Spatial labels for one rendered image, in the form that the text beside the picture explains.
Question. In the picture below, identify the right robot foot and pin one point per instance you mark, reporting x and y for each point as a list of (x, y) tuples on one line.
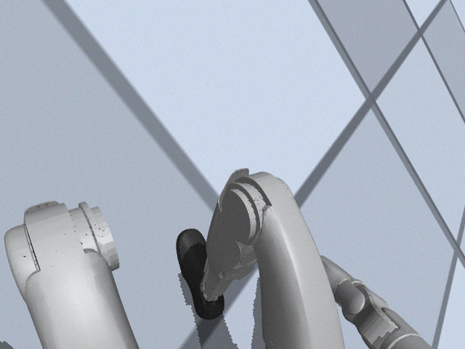
[(191, 253)]

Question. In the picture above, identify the right robot hand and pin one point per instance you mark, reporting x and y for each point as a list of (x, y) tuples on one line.
[(336, 275)]

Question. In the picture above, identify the right robot arm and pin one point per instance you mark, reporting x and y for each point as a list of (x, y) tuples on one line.
[(380, 327)]

